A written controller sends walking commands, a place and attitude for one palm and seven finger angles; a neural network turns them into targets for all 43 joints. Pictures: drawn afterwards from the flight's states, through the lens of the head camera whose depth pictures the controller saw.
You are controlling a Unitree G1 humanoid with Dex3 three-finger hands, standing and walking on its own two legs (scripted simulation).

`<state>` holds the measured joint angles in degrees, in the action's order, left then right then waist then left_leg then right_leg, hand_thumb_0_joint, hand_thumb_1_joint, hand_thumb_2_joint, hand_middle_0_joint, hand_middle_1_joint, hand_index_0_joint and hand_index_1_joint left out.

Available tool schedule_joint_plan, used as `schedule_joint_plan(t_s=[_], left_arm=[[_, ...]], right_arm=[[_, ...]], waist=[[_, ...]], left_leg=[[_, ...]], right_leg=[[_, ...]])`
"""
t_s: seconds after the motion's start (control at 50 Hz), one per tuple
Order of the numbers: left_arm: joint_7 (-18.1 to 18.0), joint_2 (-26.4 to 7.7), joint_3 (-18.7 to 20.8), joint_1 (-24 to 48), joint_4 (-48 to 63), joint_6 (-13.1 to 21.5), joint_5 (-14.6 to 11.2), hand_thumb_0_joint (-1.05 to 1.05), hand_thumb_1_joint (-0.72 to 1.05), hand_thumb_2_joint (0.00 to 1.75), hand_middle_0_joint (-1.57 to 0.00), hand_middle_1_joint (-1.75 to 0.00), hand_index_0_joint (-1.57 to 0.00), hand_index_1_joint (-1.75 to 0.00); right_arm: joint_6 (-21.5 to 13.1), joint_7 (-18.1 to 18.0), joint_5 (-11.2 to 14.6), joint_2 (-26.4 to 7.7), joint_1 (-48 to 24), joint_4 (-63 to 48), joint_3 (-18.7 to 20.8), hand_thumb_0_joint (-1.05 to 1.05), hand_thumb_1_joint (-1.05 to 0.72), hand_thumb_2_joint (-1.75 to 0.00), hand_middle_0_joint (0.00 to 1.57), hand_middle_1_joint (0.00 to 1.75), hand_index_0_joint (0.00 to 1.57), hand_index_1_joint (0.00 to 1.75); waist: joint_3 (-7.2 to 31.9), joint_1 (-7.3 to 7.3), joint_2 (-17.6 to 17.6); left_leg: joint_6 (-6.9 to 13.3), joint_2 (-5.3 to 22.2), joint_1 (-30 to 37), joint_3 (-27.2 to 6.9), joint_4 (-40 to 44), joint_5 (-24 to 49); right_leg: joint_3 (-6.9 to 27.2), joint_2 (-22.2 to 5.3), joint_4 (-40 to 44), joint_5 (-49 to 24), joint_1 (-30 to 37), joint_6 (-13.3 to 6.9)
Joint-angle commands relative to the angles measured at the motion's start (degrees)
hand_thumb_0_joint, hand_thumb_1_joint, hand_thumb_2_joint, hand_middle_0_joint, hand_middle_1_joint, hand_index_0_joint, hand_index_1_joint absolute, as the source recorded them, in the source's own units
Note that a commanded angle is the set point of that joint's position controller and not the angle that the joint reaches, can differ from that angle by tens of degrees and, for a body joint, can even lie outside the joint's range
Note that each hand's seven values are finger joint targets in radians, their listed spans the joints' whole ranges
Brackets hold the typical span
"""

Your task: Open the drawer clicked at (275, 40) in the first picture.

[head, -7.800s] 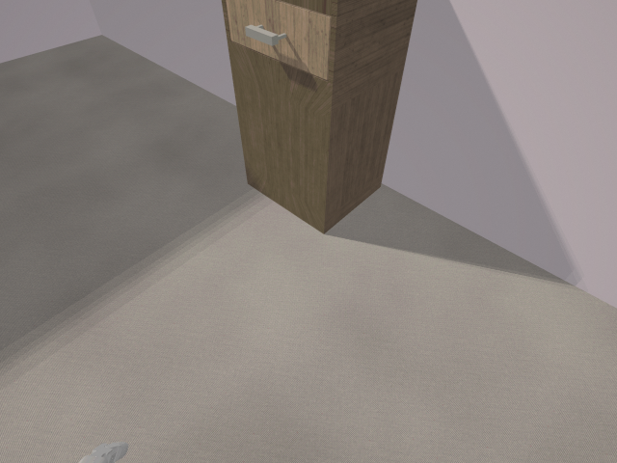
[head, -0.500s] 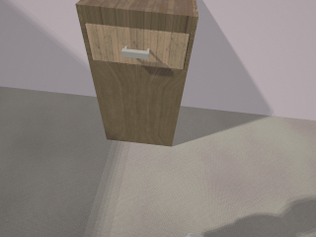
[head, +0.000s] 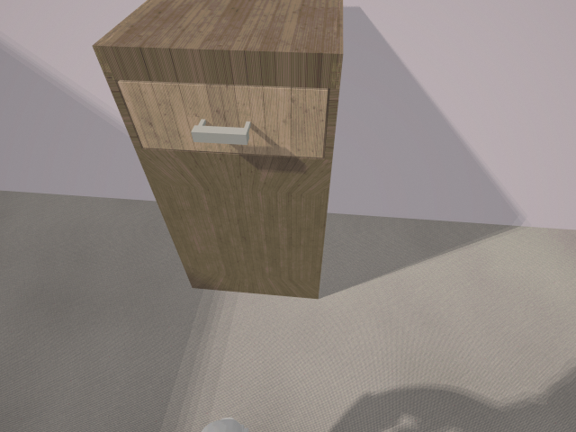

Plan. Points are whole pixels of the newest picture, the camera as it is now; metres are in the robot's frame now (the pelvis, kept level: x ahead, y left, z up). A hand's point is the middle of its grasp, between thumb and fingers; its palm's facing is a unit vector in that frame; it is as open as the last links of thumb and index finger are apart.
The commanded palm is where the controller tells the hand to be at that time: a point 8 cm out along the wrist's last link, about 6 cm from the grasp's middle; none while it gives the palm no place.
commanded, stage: take the last steps up to it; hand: left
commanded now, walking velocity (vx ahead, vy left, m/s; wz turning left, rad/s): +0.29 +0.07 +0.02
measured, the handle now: (222, 129) +0.74 +0.18 +0.02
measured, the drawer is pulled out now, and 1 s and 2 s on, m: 0.00 0.00 0.00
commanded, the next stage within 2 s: come to a stop and stand still in 0.32 s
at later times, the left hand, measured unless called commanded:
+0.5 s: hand (147, 414) +0.19 +0.25 -0.18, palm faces +0.02 -0.98 -0.19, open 7.3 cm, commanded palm none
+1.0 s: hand (168, 379) +0.24 +0.23 -0.17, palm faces +0.03 -0.97 -0.24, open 7.3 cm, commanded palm none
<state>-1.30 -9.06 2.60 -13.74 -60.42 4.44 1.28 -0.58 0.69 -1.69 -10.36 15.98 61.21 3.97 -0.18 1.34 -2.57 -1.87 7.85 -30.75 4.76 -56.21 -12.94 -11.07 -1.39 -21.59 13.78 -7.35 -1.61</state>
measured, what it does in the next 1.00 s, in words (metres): walks ahead: left foot, then right foot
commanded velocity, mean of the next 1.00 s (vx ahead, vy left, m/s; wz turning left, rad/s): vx -0.01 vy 0.03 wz -0.01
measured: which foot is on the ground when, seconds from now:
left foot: up 0.00-0.18, down 0.20-0.70, up 0.72-1.00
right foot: down 0.00-0.22, up 0.24-0.64, down 0.66-1.00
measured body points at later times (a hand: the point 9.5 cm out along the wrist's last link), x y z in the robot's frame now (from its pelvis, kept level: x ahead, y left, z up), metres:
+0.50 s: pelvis +0.17 +0.07 +0.00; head +0.19 +0.08 +0.45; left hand +0.19 +0.30 -0.16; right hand +0.18 -0.16 -0.15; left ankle +0.16 +0.15 -0.74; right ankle +0.19 -0.06 -0.68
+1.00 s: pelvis +0.15 +0.05 -0.01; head +0.18 +0.03 +0.44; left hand +0.24 +0.28 -0.15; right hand +0.20 -0.19 -0.17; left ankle +0.10 +0.20 -0.69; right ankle +0.24 -0.06 -0.74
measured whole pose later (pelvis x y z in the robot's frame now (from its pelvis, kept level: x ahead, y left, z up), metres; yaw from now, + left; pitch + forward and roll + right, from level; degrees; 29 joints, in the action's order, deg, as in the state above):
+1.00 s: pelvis +0.15 +0.05 -0.01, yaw +0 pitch -1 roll +2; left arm -2.2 -8.1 2.3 -7.1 -56.0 -1.3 2.0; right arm 3.3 -0.3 -0.9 -11.5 10.3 59.1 4.2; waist -4.7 -0.4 -1.0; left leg -3.0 1.8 -19.3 0.4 -52.5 -27.0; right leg -6.0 -3.8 -27.8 6.2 -20.9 -2.2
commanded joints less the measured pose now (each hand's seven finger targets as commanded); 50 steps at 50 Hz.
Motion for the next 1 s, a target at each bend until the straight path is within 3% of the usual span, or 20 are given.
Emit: schedule_joint_plan(t_s=[0.0, 0.1, 0.14, 0.16, 0.18, 0.2, 0.22, 0.3, 0.4, 0.48, 0.58, 0.6, 0.62, 0.64, 0.68, 0.7, 0.76, 0.78, 0.82, 0.98], left_arm=[[0.29, -6.60, 0.79, -5.62, -0.39, 0.66, 0.17, 0.00, 0.90, 0.90, -0.20, -0.30, -0.20, -0.30], [0.27, -9.02, 1.29, -7.81, -1.70, 0.08, 0.51, 0.00, 0.90, 0.90, -0.20, -0.30, -0.20, -0.30], [0.31, -9.15, 1.35, -7.40, -1.99, -0.41, 0.26, 0.00, 0.90, 0.90, -0.20, -0.30, -0.20, -0.30], [0.36, -8.45, 1.22, -7.11, -1.89, -0.65, 0.08, 0.00, 0.90, 0.90, -0.20, -0.30, -0.20, -0.30], [0.72, -5.54, 0.81, -9.05, -1.02, -0.91, -0.27, 0.00, 0.90, 0.90, -0.20, -0.30, -0.20, -0.30], [0.96, -3.51, 0.15, -8.27, 0.61, -0.88, -0.59, 0.00, 0.90, 0.90, -0.20, -0.30, -0.20, -0.30], [0.58, -5.05, 0.46, -6.37, 1.15, -1.13, -0.18, 0.00, 0.90, 0.90, -0.20, -0.30, -0.20, -0.30], [1.39, -2.36, 0.52, -5.62, -1.33, -1.92, 0.13, 0.00, 0.90, 0.90, -0.20, -0.30, -0.20, -0.30], [0.85, -0.87, 0.47, -7.09, -1.27, -3.68, 0.25, 0.00, 0.90, 0.90, -0.20, -0.30, -0.20, -0.30], [-0.20, -0.22, -0.45, -3.90, -0.54, -4.55, -0.09, 0.00, 0.90, 0.90, -0.20, -0.30, -0.20, -0.30], [-0.76, -4.12, 0.08, -0.77, 1.57, -5.27, 0.04, 0.00, 0.90, 0.90, -0.20, -0.30, -0.20, -0.30], [-0.75, -4.58, 0.34, -1.37, 1.74, -5.19, 0.07, 0.00, 0.90, 0.90, -0.20, -0.30, -0.20, -0.30], [-0.88, -5.99, 0.77, -2.09, 1.80, -4.96, 0.18, 0.00, 0.90, 0.90, -0.20, -0.30, -0.20, -0.30], [-1.10, -8.25, 1.16, -2.94, 1.83, -4.70, 0.35, 0.00, 0.90, 0.90, -0.20, -0.30, -0.20, -0.30], [-1.29, -11.08, 1.71, -4.39, 1.85, -4.36, 0.09, 0.00, 0.90, 0.90, -0.20, -0.30, -0.20, -0.30], [-1.70, -10.88, 1.95, -4.22, 2.03, -4.16, 0.00, 0.00, 0.90, 0.90, -0.20, -0.30, -0.20, -0.30], [-2.22, -9.39, 1.88, 2.46, 4.88, -4.64, -0.07, 0.00, 0.90, 0.90, -0.20, -0.30, -0.20, -0.30], [-2.43, -9.19, 1.94, 3.84, 5.70, -4.72, -0.13, 0.00, 0.90, 0.90, -0.20, -0.30, -0.20, -0.30], [-2.31, -9.38, 2.03, 4.54, 6.65, -4.68, 0.05, 0.00, 0.90, 0.90, -0.20, -0.30, -0.20, -0.30], [-1.14, -11.70, 2.79, 3.11, 6.05, -5.11, 1.12, 0.00, 0.90, 0.90, -0.20, -0.30, -0.20, -0.30]], right_arm=[[-0.52, 1.13, 0.21, -0.35, -0.64, -3.93, -0.27, 0.00, -0.90, -0.90, 0.20, 0.30, 0.20, 0.30], [-1.53, 1.54, 0.45, -1.63, -5.98, -6.72, -0.49, 0.00, -0.90, -0.90, 0.20, 0.30, 0.20, 0.30], [-1.88, 1.22, 0.24, -2.85, -2.36, -5.57, -0.31, 0.00, -0.90, -0.90, 0.20, 0.30, 0.20, 0.30], [-2.31, 0.76, -0.04, -4.88, 4.19, -3.53, 0.17, 0.00, -0.90, -0.90, 0.20, 0.30, 0.20, 0.30], [-2.84, 0.04, -0.77, -10.98, 11.80, -2.02, 1.42, 0.00, -0.90, -0.90, 0.20, 0.30, 0.20, 0.30], [-2.53, -0.69, -0.23, -15.08, 15.89, -1.01, 2.21, 0.00, -0.90, -0.90, 0.20, 0.30, 0.20, 0.30], [-1.85, -1.10, 0.13, -13.89, 13.32, -1.30, 1.57, 0.00, -0.90, -0.90, 0.20, 0.30, 0.20, 0.30], [-3.47, -1.81, 0.59, -5.63, 2.90, -3.32, -0.93, 0.00, -0.90, -0.90, 0.20, 0.30, 0.20, 0.30], [-3.89, -2.37, 0.72, -4.21, 3.86, -2.04, -1.08, 0.00, -0.90, -0.90, 0.20, 0.30, 0.20, 0.30], [-2.75, -3.01, 0.49, -3.80, 2.86, -1.00, -1.70, 0.00, -0.90, -0.90, 0.20, 0.30, 0.20, 0.30], [-0.42, -3.47, 0.79, -5.19, 4.41, 0.67, -0.35, 0.00, -0.90, -0.90, 0.20, 0.30, 0.20, 0.30], [-0.01, -3.47, 0.81, -5.39, 4.64, 0.65, -0.06, 0.00, -0.90, -0.90, 0.20, 0.30, 0.20, 0.30], [0.36, -3.46, 0.96, -4.73, 5.01, 0.35, 0.20, 0.00, -0.90, -0.90, 0.20, 0.30, 0.20, 0.30], [0.71, -3.34, 1.25, -3.62, 5.64, -0.14, 0.37, 0.00, -0.90, -0.90, 0.20, 0.30, 0.20, 0.30], [1.87, -2.95, 1.73, -0.44, 6.22, -0.97, 0.31, 0.00, -0.90, -0.90, 0.20, 0.30, 0.20, 0.30], [2.56, -3.10, 1.85, -0.80, 4.01, -1.26, 0.31, 0.00, -0.90, -0.90, 0.20, 0.30, 0.20, 0.30], [3.67, -2.69, 1.47, -1.43, 2.82, -1.61, 0.76, 0.00, -0.90, -0.90, 0.20, 0.30, 0.20, 0.30], [3.79, -2.48, 1.44, -1.56, 3.31, -1.47, 0.77, 0.00, -0.90, -0.90, 0.20, 0.30, 0.20, 0.30], [4.26, -1.97, 1.12, -1.80, 2.70, -1.90, 0.84, 0.00, -0.90, -0.90, 0.20, 0.30, 0.20, 0.30], [2.98, -0.79, 1.15, -2.49, 0.80, -3.92, 0.05, 0.00, -0.90, -0.90, 0.20, 0.30, 0.20, 0.30]], waist=[[-6.27, -1.65, 10.12], [-6.49, -2.78, 9.41], [-5.58, -0.43, 7.37], [-2.06, 2.43, 2.58], [4.43, 4.46, -10.42], [7.22, 5.15, -19.96], [5.48, 4.44, -13.61], [-0.78, -0.35, -1.47], [1.61, -2.07, -1.26], [-0.76, -1.95, -2.32], [-3.18, -1.19, -5.11], [-2.76, -1.77, -4.87], [-1.82, -1.99, -2.29], [0.68, -1.94, 2.46], [3.38, -2.64, 12.26], [5.97, -3.70, 14.20], [5.22, -1.99, 9.22], [6.27, -1.58, 7.15], [6.11, -1.46, 9.03], [2.82, -3.27, 14.29]], left_leg=[[-0.67, 1.30, -1.78, 0.29, 9.31, 2.82], [1.08, -1.20, 4.58, 2.59, 19.04, -0.36], [1.65, -3.36, 14.59, 4.58, 24.10, 1.49], [2.11, -3.72, 24.36, 3.81, 27.90, 3.25], [5.47, 6.81, 35.69, -9.36, 31.42, 6.08], [10.22, 17.11, 40.36, -23.14, 38.10, 11.97], [11.62, 17.74, 36.19, -21.82, 40.01, 6.95], [8.02, 10.88, 23.73, -7.24, 41.78, 20.66], [9.87, 9.45, 25.67, -2.53, 41.96, 29.94], [8.88, 8.90, 24.16, -0.07, 37.84, 45.08], [7.54, 9.05, 25.20, -2.35, 32.58, 44.10], [6.43, 7.95, 24.93, -1.93, 30.46, 41.53], [4.66, 5.86, 22.72, -0.71, 27.48, 35.30], [2.69, 2.41, 17.85, 1.28, 23.30, 23.87], [-0.21, -5.99, 11.08, 3.04, 7.79, -18.02], [0.13, -6.04, 10.30, -1.34, -1.47, -24.77], [-0.42, -5.86, 6.00, -6.06, -13.29, -18.78], [-0.70, -5.66, 6.01, -6.11, -12.84, -16.85], [-1.50, -5.86, 6.69, -5.62, -10.48, -14.34], [-0.48, -6.42, 14.27, -2.31, 13.50, -15.29]], right_leg=[[9.23, -15.67, 12.33, -5.07, -2.27, -5.57], [9.57, -17.06, 7.73, -10.12, 0.34, -5.50], [7.51, -15.16, 1.82, -11.81, -3.53, -3.96], [4.79, -12.03, -8.38, -13.84, -6.16, -2.50], [0.73, -5.36, -24.49, -1.46, -14.32, 0.53], [1.50, -0.03, -40.47, 21.17, -24.11, 1.85], [7.10, -2.47, -46.79, 20.94, -25.35, 0.46], [9.23, -6.76, -47.42, 5.48, -23.39, 2.12], [8.50, -5.91, -39.12, 2.86, -21.82, 3.46], [7.31, -3.92, -24.45, 1.17, -15.52, 3.67], [6.16, -2.48, -11.66, -1.03, -10.93, 2.72], [6.35, -2.79, -8.26, -5.80, -9.17, 2.48], [7.69, -4.40, -6.38, -19.94, -5.58, 2.05], [12.99, -9.56, -8.96, -38.89, -0.61, -0.18], [20.08, -22.53, -5.45, -62.95, 3.04, -10.17], [22.11, -23.33, -3.51, -60.76, 2.97, -12.89], [18.65, -19.80, -1.78, -44.60, -0.53, -11.25], [17.34, -18.74, -1.60, -41.89, -0.18, -10.37], [16.37, -17.21, 0.02, -34.08, -2.26, -8.68], [21.35, -14.69, 9.54, 7.76, -7.27, -6.61]])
